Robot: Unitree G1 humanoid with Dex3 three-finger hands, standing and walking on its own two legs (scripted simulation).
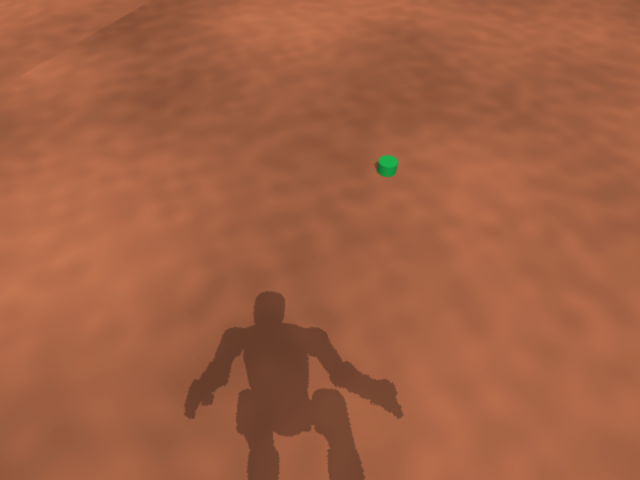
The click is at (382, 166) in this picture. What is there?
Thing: low tin
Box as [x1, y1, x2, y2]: [377, 155, 397, 176]
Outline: 385,155 379,158 377,171 381,175 390,176 395,172 397,161 394,157
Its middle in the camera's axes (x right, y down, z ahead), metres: +0.34 -0.35 +1.89
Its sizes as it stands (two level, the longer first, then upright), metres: 0.092 0.092 0.058
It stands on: the floor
